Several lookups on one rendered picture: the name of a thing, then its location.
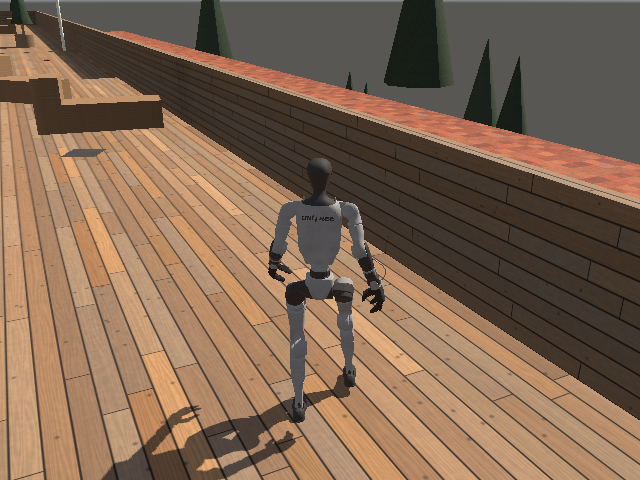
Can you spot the robot left forearm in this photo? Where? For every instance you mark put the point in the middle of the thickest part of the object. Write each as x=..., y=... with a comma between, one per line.
x=274, y=259

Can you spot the robot right upper arm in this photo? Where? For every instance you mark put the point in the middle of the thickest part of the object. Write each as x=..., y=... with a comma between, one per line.
x=352, y=213

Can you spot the robot right forearm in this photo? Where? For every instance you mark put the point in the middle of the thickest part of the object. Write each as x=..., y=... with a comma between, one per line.
x=369, y=270

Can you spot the right robot hand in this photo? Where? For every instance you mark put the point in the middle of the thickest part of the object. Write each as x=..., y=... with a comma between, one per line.
x=379, y=298

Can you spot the left robot hand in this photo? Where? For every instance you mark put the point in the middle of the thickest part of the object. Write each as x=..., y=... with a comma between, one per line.
x=274, y=275

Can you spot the robot left thigh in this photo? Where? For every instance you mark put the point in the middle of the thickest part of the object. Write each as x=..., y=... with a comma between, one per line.
x=296, y=307

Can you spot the robot left upper arm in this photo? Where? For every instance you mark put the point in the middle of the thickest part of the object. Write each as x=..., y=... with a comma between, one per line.
x=287, y=211

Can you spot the robot torso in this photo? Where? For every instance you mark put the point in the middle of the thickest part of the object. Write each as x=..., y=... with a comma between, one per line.
x=319, y=238

